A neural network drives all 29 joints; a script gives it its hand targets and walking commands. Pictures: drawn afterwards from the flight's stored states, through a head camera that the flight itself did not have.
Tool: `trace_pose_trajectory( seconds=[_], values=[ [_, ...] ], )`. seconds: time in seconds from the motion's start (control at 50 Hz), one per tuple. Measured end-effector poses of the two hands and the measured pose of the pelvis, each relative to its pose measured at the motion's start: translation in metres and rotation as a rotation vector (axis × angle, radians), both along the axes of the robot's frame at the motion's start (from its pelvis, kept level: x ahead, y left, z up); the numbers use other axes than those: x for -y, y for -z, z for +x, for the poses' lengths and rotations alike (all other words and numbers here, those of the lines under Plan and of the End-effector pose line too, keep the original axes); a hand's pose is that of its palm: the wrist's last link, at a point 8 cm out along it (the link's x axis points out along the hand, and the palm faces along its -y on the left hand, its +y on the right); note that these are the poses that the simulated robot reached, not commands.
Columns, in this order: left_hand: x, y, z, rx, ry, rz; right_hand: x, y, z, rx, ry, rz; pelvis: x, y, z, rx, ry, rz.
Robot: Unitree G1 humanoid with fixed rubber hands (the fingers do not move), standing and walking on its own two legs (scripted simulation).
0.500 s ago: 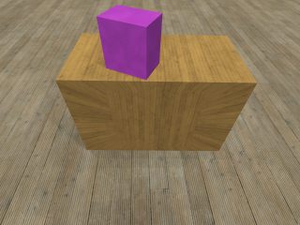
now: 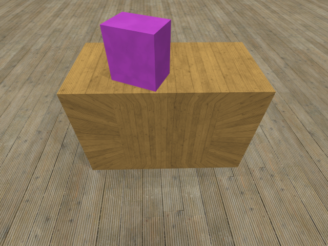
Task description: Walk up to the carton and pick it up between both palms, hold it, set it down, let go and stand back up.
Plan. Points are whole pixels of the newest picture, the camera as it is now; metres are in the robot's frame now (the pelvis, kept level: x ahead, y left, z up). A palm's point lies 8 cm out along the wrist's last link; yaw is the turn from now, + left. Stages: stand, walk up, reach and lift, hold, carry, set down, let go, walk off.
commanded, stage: walk up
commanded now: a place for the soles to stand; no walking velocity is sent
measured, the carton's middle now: (139, 51) +0.92 +0.12 +0.03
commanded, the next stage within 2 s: none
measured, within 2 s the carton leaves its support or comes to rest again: neither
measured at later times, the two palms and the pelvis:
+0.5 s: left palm out of the picture +0.08 +0.28 -0.13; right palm (245, 225) +0.22 -0.22 -0.13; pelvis +0.13 +0.03 -0.01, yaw +1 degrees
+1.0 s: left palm (67, 169) +0.39 +0.33 -0.11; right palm (225, 213) +0.26 -0.18 -0.17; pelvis +0.29 +0.07 -0.03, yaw -5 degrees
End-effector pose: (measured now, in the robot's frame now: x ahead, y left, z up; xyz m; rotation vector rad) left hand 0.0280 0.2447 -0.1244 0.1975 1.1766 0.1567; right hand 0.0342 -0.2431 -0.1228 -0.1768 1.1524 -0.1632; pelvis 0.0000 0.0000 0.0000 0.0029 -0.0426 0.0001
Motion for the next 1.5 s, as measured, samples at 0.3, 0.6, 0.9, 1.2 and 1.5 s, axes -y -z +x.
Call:
trace_pose_trajectory(
  seconds=[0.3,0.6,0.9,1.2,1.5],
  values=[
    [0.005,-0.010,0.010,-0.066,-0.049,0.081,0.029,0.019,0.032,-0.133,-0.016,0.004,0.010,0.005,0.063,0.036,0.013,-0.022],
    [-0.065,0.037,0.115,-0.110,-0.033,-0.002,-0.059,0.010,0.239,0.152,-0.123,-0.040,-0.060,0.035,0.169,0.033,-0.002,-0.012],
    [-0.085,-0.013,0.330,0.185,0.163,0.043,-0.068,0.022,0.227,0.019,0.096,-0.009,-0.080,0.019,0.251,0.061,0.085,0.036],
    [-0.109,-0.018,0.356,0.051,0.073,0.127,-0.071,0.024,0.327,-0.078,0.014,0.022,-0.097,0.012,0.346,0.056,0.068,-0.017],
    [-0.180,0.034,0.469,0.014,0.083,0.028,-0.154,-0.003,0.474,0.111,-0.016,-0.078,-0.158,0.028,0.439,0.015,0.036,-0.007]
  ],
)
